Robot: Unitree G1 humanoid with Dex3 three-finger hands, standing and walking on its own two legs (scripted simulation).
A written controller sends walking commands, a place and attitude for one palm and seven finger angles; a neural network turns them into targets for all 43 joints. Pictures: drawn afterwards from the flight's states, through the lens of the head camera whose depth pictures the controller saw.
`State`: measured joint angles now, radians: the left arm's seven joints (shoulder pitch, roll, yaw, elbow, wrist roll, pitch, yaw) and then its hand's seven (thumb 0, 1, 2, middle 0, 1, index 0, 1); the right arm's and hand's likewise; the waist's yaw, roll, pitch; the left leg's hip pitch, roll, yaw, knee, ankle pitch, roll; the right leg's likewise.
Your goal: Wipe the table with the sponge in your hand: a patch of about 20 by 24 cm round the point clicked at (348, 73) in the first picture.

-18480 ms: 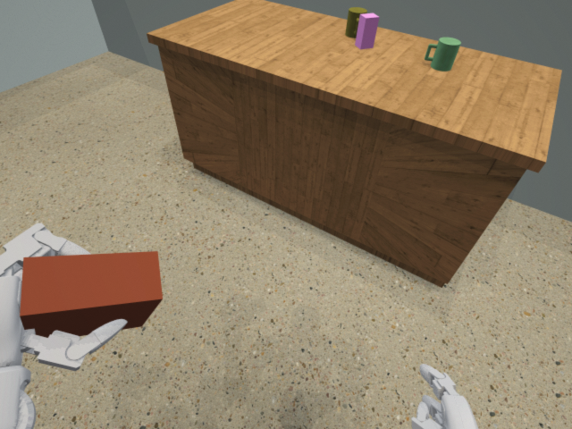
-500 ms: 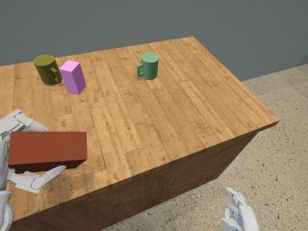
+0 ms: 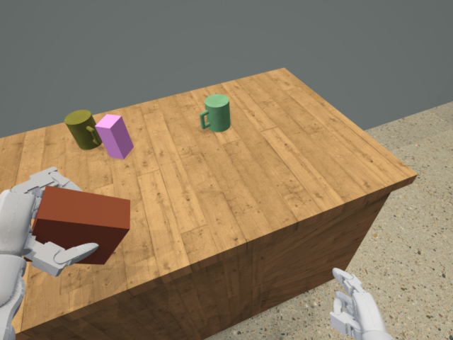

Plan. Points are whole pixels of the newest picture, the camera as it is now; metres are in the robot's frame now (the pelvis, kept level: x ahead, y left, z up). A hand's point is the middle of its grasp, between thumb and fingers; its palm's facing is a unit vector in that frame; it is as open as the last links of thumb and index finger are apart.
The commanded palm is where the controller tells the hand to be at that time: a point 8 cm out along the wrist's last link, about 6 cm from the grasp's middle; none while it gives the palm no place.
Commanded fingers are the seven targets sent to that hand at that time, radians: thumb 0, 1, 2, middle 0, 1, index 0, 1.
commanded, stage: turn the palm down, sponge in hand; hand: left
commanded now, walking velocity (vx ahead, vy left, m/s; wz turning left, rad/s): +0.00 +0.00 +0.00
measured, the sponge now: (91, 230) +0.24 +0.23 +0.13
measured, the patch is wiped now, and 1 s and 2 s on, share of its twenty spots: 0.00 0.00 0.00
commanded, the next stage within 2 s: move the sponge above the wiping area in 1.92 s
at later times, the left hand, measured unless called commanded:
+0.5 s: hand (91, 222) +0.24 +0.22 +0.15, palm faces +0.19 -0.53 -0.82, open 9.7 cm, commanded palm +0.19 +0.27 +0.19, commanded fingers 0.00 0.10 1.30 -1.20 -1.60 -1.20 -1.60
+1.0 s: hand (65, 227) +0.23 +0.26 +0.14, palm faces +0.21 -0.30 -0.93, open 9.7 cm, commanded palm +0.20 +0.28 +0.20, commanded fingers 0.00 0.10 1.30 -1.20 -1.60 -1.20 -1.60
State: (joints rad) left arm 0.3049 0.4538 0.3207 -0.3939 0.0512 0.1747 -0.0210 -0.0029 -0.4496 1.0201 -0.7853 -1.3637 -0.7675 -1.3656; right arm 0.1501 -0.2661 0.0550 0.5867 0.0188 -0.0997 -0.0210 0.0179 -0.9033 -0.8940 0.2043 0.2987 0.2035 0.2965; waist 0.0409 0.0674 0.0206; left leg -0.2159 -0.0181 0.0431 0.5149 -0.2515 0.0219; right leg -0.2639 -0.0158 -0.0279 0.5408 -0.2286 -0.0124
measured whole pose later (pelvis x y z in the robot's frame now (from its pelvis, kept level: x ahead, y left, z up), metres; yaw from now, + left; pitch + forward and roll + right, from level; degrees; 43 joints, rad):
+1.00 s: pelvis +0.01 -0.01 +0.00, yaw +1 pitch -2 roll +0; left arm 0.28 0.58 0.11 -0.41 0.56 0.25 0.03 0.00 -0.45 1.02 -0.79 -1.36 -0.77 -1.36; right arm 0.10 -0.24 0.06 0.58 0.03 -0.04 -0.13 0.02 -0.91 -0.89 0.20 0.30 0.20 0.30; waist 0.11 0.08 -0.01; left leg -0.23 0.00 0.01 0.56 -0.30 0.00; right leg -0.26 0.01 -0.05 0.56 -0.26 -0.03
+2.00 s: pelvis +0.00 -0.02 +0.01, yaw +1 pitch -5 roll +1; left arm 0.08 0.53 -0.02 -0.23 0.86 0.46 -0.05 0.00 -0.45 1.02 -0.79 -1.37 -0.77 -1.37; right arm -0.01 -0.28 0.06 0.67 0.04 -0.01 -0.07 0.02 -0.91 -0.89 0.20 0.30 0.20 0.30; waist 0.14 0.12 0.03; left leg -0.13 0.00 0.01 0.41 -0.20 -0.01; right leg -0.17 0.01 -0.05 0.43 -0.19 -0.04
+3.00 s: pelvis +0.01 -0.01 +0.01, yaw +1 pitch -4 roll +1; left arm 0.03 0.45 -0.15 -0.10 0.93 0.40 -0.03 0.00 -0.45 1.02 -0.79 -1.37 -0.77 -1.37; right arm 0.00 -0.26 0.05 0.69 0.03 -0.02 -0.08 0.02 -0.91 -0.89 0.20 0.30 0.20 0.30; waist 0.14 0.10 0.02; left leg -0.13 -0.02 0.01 0.40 -0.20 0.01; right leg -0.17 0.00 -0.04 0.42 -0.19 -0.03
